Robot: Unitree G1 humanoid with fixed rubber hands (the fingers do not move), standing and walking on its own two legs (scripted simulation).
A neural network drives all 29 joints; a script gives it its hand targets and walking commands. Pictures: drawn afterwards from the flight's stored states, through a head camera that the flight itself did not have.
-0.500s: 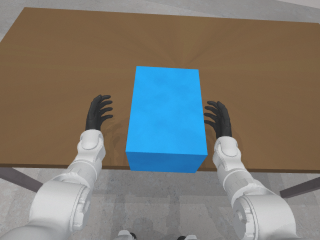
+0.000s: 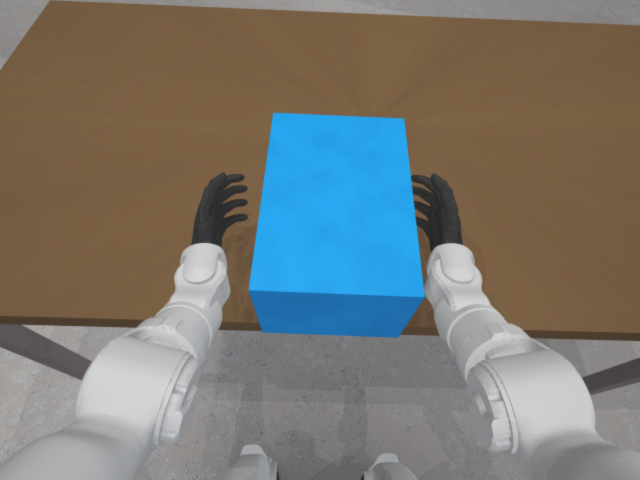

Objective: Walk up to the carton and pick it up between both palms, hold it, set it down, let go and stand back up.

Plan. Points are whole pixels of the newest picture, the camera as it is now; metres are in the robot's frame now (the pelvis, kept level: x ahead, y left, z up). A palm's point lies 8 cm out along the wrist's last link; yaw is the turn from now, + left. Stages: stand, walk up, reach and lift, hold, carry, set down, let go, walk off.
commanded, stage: reach and lift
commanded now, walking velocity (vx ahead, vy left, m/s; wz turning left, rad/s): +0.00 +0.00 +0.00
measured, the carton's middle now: (334, 223) +0.46 -0.01 +0.00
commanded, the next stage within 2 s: none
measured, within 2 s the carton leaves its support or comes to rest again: neither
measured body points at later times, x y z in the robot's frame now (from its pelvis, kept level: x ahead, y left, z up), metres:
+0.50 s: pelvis +0.03 +0.00 +0.02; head +0.11 +0.01 +0.47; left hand +0.43 +0.14 +0.02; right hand +0.41 -0.14 +0.02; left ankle +0.04 +0.12 -0.67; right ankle +0.03 -0.15 -0.67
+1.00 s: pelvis +0.01 +0.01 +0.02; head +0.11 +0.02 +0.46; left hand +0.42 +0.14 +0.02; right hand +0.40 -0.14 +0.01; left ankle +0.04 +0.12 -0.67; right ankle +0.03 -0.15 -0.67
